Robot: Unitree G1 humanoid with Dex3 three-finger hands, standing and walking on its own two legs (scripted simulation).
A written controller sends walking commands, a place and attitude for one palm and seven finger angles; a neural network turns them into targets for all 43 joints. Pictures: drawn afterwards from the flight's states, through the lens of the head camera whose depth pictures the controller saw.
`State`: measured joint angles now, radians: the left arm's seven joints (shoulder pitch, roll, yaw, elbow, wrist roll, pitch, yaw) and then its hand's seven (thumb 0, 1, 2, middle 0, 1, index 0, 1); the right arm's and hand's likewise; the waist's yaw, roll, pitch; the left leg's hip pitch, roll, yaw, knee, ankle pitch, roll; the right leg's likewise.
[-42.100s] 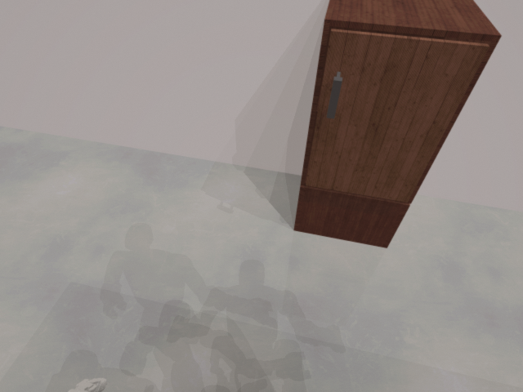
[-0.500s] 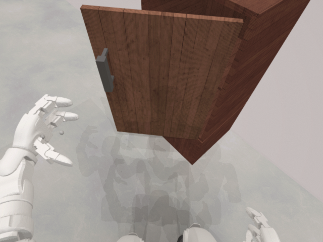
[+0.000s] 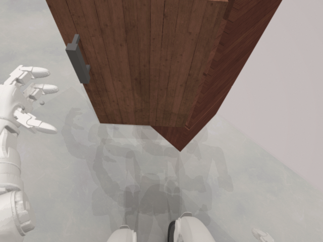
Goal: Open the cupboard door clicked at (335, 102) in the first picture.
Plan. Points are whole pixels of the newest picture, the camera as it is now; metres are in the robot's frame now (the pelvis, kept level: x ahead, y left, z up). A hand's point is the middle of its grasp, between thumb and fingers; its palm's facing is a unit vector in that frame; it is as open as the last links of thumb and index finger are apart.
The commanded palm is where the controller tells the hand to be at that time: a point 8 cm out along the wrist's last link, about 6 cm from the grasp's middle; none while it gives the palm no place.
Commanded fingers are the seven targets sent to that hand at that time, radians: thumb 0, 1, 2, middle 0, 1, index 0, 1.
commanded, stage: move the hooked fingers beside the handle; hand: left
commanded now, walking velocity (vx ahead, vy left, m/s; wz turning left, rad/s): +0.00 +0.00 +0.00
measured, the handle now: (81, 59) +0.58 +0.22 +0.05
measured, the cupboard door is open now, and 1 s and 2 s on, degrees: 42 42 42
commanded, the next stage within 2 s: none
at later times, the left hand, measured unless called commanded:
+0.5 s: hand (44, 78) +0.49 +0.28 +0.07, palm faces -0.07 -1.00 -0.01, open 14.0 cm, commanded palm +0.48 +0.33 +0.06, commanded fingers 0.00 -0.50 0.30 -0.30 -1.20 -0.30 -1.20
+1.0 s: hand (56, 69) +0.54 +0.27 +0.05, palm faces -0.08 -1.00 -0.01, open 14.0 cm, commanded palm +0.52 +0.32 +0.06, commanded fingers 0.00 -0.50 0.30 -0.30 -1.20 -0.30 -1.20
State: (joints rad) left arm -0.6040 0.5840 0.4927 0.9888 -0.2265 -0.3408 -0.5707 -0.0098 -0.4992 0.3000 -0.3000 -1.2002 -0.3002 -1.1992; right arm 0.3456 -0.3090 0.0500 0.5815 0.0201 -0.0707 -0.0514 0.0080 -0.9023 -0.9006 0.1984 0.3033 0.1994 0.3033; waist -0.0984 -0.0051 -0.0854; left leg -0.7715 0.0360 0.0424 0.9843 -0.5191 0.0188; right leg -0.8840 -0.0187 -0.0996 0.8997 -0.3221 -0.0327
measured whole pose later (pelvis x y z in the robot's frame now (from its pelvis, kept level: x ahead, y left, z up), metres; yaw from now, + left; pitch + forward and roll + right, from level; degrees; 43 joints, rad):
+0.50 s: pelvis -0.01 +0.01 -0.02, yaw -1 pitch +23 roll -3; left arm -0.92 0.77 0.53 1.21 -0.13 -0.34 -0.58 -0.01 -0.50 0.30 -0.30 -1.20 -0.30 -1.20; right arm 0.39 -0.31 0.08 0.58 0.00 0.03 -0.03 0.00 -0.90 -0.90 0.20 0.30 0.20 0.30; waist -0.19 0.00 -0.08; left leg -0.96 0.05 0.03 1.09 -0.55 0.04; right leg -1.04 -0.01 -0.11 0.95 -0.31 -0.02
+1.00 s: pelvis +0.01 +0.03 -0.01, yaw -3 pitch +27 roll -5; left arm -0.94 0.78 0.55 1.20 -0.08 -0.29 -0.53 -0.01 -0.50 0.30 -0.30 -1.20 -0.30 -1.20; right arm 0.45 -0.29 0.09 0.55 -0.02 0.11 0.00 0.00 -0.90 -0.90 0.20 0.30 0.20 0.30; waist -0.22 0.02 -0.09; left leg -0.97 0.06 0.04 1.07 -0.57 0.05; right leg -1.05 0.00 -0.10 0.91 -0.32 0.00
